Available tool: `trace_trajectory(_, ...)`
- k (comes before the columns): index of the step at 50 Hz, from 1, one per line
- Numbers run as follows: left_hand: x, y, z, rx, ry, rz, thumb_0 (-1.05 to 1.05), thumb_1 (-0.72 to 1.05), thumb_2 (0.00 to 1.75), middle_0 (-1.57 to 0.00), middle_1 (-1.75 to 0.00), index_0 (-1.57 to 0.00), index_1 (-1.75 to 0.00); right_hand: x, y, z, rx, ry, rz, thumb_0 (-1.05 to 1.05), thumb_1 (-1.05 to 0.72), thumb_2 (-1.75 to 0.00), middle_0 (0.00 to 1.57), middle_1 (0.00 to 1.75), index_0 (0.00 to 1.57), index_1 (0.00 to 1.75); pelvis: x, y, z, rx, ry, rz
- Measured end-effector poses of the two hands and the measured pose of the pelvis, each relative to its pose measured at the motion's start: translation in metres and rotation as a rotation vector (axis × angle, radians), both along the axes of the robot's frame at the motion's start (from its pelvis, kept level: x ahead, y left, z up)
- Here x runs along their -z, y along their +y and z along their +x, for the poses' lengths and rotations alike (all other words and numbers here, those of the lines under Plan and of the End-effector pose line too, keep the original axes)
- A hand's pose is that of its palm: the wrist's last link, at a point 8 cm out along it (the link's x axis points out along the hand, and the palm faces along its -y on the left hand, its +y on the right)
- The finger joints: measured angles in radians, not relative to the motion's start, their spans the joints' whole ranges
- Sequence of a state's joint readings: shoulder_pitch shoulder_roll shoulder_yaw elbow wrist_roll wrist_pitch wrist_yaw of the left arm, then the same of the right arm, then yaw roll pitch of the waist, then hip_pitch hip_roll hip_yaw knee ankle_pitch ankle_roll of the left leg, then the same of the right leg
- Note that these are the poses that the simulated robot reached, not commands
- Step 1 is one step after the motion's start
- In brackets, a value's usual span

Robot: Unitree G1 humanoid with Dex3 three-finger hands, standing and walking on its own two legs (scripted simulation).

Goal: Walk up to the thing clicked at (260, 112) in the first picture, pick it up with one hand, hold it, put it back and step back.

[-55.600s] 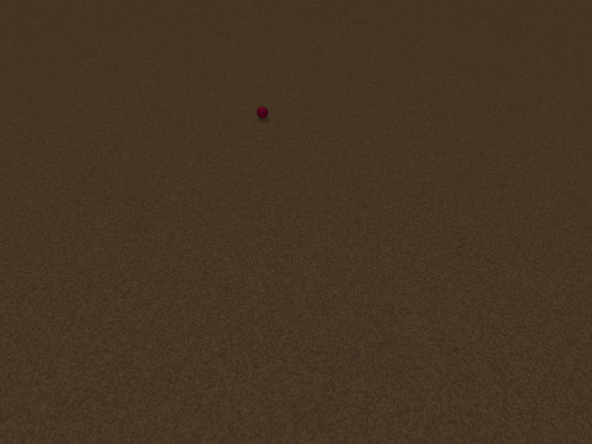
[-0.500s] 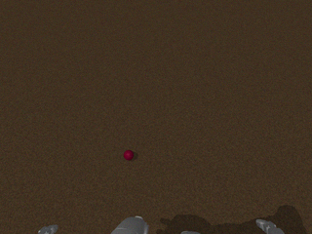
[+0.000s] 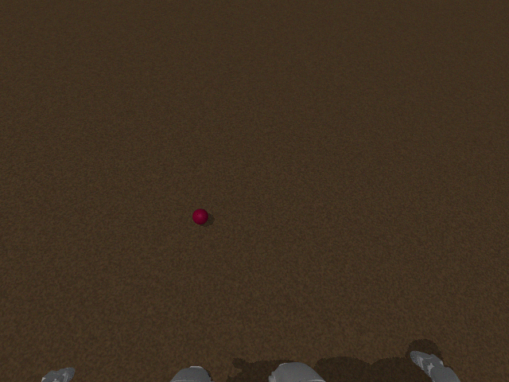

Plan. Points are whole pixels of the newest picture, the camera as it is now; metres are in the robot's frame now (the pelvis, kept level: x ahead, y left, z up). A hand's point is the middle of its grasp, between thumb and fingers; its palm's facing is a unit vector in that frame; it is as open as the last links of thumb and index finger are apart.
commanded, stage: step back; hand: left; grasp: from above
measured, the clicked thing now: (200, 216) +0.78 +0.21 -0.73
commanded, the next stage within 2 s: stand in 1.98 s
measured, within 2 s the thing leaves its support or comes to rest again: neither
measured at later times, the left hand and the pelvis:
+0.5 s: hand out of the picture -0.05 +0.24 -0.14, palm faces +0.04 -0.90 -0.43, open 7.4 cm; pelvis -0.18 -0.04 -0.01, yaw +4 degrees
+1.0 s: hand out of the picture -0.31 +0.20 -0.15, palm faces -0.01 -0.91 -0.42, open 7.4 cm; pelvis -0.34 -0.08 -0.01, yaw -2 degrees
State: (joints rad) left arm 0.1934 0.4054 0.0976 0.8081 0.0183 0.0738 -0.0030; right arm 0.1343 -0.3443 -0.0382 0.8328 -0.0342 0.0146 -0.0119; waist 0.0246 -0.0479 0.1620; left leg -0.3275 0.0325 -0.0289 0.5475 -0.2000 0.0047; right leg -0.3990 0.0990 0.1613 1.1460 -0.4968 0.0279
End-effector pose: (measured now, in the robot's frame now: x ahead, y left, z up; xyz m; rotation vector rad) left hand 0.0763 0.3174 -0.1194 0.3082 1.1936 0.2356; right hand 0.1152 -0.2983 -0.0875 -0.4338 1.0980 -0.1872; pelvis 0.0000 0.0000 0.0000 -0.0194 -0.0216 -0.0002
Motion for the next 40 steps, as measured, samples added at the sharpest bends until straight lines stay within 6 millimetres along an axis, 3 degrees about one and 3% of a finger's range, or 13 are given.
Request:
trace_trajectory(7,0.006,-0.023,-0.059,0.04,0.051,0.05,0.0,0.91,0.9,-0.2,-0.3,-0.2,-0.3,0.023,-0.035,-0.034,0.009,-0.082,0.024,0.01,-0.9,-0.89,0.21,0.3,0.21,0.3,0.019,-0.025,-0.058,0.049,-0.019,0.016)
trace_trajectory(9,-0.001,-0.036,-0.079,0.038,0.05,0.048,0.0,0.91,0.9,-0.2,-0.3,-0.2,-0.3,0.031,-0.045,-0.051,0.032,-0.073,0.036,0.01,-0.9,-0.89,0.21,0.3,0.21,0.3,0.019,-0.031,-0.073,0.02,-0.038,-0.022)
trace_trajectory(13,-0.021,-0.05,-0.113,0.03,0.045,0.056,0.0,0.9,0.9,-0.2,-0.3,-0.2,-0.3,0.031,-0.053,-0.092,0.072,-0.021,0.066,0.01,-0.9,-0.89,0.2,0.3,0.21,0.3,0.006,-0.039,-0.092,0.044,-0.024,0.061)
trace_trajectory(17,-0.034,-0.051,-0.126,0.029,0.023,0.081,0.0,0.9,0.9,-0.21,-0.3,-0.21,-0.3,0.032,-0.058,-0.137,0.078,0.031,0.066,0.01,-0.9,-0.89,0.2,0.3,0.21,0.3,-0.001,-0.042,-0.114,0.015,0.003,0.07)
trace_trajectory(21,-0.034,-0.048,-0.13,0.041,-0.053,0.104,0.0,0.9,0.9,-0.21,-0.3,-0.21,-0.3,0.04,-0.057,-0.181,0.059,0.117,0.049,0.01,-0.9,-0.89,0.2,0.3,0.21,0.3,0.003,-0.044,-0.143,-0.022,0.012,0.048)
trace_trajectory(28,-0.006,-0.04,-0.161,0.015,-0.136,0.053,0.0,0.9,0.9,-0.2,-0.3,-0.2,-0.3,0.039,-0.039,-0.235,0.006,0.163,0.026,0.01,-0.9,-0.89,0.2,0.3,0.21,0.3,0.016,-0.04,-0.202,-0.071,-0.024,0.066)
trace_trajectory(33,-0.002,-0.05,-0.207,-0.007,-0.086,-0.009,0.0,0.9,0.9,-0.2,-0.3,-0.2,-0.3,0.018,-0.038,-0.259,-0.007,0.115,0.011,0.01,-0.9,-0.89,0.21,0.3,0.21,0.3,0.005,-0.038,-0.232,-0.067,-0.026,0.006)
trace_trajectory(40,0.003,-0.057,-0.284,0.003,-0.006,-0.001,0.0,0.9,0.9,-0.2,-0.3,-0.2,-0.3,0.002,-0.052,-0.268,-0.022,-0.016,0.0,0.01,-0.9,-0.89,0.21,0.3,0.21,0.3,0.003,-0.05,-0.283,-0.014,-0.005,0.005)
